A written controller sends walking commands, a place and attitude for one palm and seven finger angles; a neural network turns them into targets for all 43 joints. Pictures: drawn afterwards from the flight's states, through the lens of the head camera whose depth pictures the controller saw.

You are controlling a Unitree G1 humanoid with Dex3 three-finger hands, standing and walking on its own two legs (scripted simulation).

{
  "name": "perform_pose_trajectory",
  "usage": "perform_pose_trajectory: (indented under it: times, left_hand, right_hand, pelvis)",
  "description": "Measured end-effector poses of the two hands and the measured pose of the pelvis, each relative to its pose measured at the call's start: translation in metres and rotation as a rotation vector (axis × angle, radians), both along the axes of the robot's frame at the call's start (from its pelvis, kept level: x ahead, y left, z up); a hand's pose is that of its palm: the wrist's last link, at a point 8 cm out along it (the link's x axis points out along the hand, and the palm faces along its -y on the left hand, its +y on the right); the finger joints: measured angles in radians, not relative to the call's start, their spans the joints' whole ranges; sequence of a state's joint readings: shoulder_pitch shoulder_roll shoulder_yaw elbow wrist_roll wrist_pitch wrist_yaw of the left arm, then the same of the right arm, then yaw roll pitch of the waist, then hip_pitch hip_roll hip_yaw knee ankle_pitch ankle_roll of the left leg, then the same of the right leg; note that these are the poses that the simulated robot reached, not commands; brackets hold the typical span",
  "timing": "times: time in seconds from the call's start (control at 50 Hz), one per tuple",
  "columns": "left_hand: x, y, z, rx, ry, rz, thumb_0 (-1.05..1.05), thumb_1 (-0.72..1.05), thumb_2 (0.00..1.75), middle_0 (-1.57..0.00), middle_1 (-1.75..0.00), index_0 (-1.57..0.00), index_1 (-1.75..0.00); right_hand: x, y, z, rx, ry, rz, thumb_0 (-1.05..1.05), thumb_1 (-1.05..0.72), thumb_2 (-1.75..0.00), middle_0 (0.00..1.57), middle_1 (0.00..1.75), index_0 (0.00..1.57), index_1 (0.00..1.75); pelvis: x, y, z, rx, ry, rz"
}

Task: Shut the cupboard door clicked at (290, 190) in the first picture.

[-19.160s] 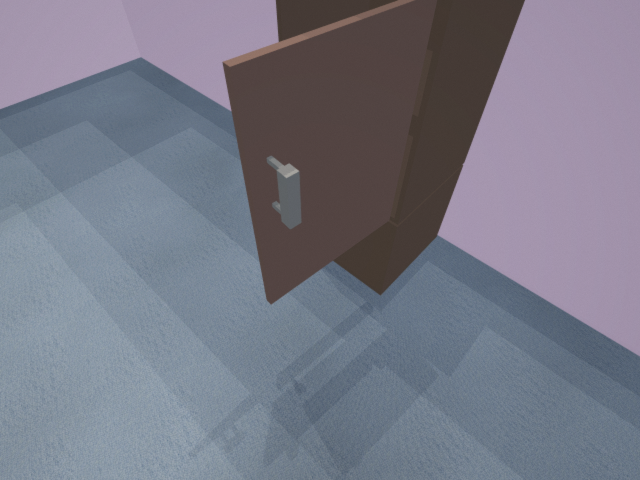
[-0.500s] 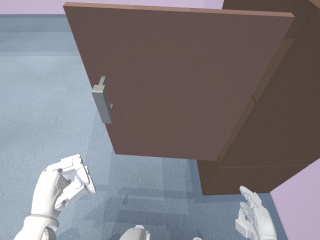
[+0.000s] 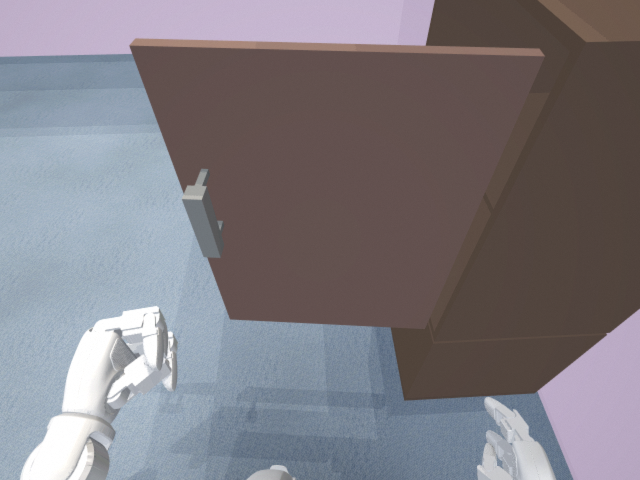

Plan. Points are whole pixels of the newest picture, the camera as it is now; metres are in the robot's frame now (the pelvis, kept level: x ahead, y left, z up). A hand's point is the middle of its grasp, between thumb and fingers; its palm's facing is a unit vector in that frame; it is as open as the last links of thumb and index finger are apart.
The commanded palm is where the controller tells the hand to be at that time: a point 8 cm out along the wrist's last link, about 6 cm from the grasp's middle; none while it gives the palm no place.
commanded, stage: raise the hand and make a fist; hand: left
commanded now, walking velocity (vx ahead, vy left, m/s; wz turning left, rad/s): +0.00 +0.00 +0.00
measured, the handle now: (208, 213) +0.45 +0.20 +0.07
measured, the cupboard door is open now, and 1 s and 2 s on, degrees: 84 84 84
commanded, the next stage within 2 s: bring the fist close to the handle in 0.20 s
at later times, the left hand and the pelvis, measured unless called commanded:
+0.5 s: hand (180, 350) +0.24 +0.17 +0.08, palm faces +0.01 -1.00 -0.04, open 3.1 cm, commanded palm +0.23 +0.23 +0.08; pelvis +0.00 -0.01 +0.00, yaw +0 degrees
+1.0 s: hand (210, 294) +0.31 +0.16 +0.08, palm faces -0.01 -1.00 -0.03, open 3.1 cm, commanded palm +0.29 +0.21 +0.08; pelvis +0.01 -0.01 +0.00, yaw -1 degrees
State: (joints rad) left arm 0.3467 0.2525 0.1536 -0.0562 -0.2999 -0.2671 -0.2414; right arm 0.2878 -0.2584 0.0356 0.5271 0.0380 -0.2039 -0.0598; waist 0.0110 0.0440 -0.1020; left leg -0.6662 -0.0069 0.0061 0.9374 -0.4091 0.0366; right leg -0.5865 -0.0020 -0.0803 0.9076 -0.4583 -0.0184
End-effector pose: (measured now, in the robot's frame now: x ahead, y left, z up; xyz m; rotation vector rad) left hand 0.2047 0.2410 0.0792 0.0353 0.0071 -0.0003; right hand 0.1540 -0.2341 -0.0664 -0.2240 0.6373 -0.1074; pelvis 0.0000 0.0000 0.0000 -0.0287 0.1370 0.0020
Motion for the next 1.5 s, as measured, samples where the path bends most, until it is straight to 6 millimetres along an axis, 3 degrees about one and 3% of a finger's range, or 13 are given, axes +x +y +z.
perform_pose_trajectory:
  times: [0.14,0.38,0.64,1.36,1.5]
  left_hand:
    - [-0.004,-0.007,-0.001,0.006,-0.013,0.008,0.02,0.9,0.9,-1.3,-1.5,-1.3,-1.5]
    - [-0.001,-0.014,-0.001,0.011,-0.011,0.006,0.02,0.9,0.9,-1.3,-1.5,-1.3,-1.5]
    - [0.039,-0.015,0.0,0.0,-0.021,-0.01,0.02,0.9,0.9,-1.3,-1.5,-1.3,-1.5]
    - [0.138,-0.03,-0.001,-0.012,-0.024,-0.001,0.02,0.9,0.9,-1.3,-1.5,-1.3,-1.5]
    - [0.141,-0.03,0.0,-0.007,-0.032,0.005,0.02,0.9,0.9,-1.3,-1.5,-1.29,-1.5]
  right_hand:
    - [-0.002,-0.009,-0.001,-0.005,-0.007,-0.007,0.01,-0.91,-0.89,0.2,0.3,0.2,0.3]
    - [0.009,-0.008,-0.004,0.018,-0.024,0.008,0.01,-0.91,-0.89,0.2,0.3,0.2,0.3]
    - [0.009,-0.011,-0.009,0.016,0.011,-0.006,0.01,-0.91,-0.89,0.21,0.3,0.2,0.3]
    - [-0.027,-0.021,-0.024,0.009,0.188,-0.075,0.01,-0.91,-0.89,0.2,0.3,0.2,0.3]
    - [-0.038,-0.024,-0.024,0.017,0.216,-0.103,0.01,-0.91,-0.89,0.2,0.3,0.2,0.3]
  pelvis:
    - [-0.002,-0.005,-0.002,0.004,0.0,0.0]
    - [0.0,-0.011,-0.003,0.008,0.006,0.001]
    - [0.004,-0.012,-0.002,0.011,0.017,0.0]
    - [0.004,-0.006,0.002,0.019,0.043,-0.02]
    - [0.006,-0.006,0.004,0.022,0.046,-0.032]
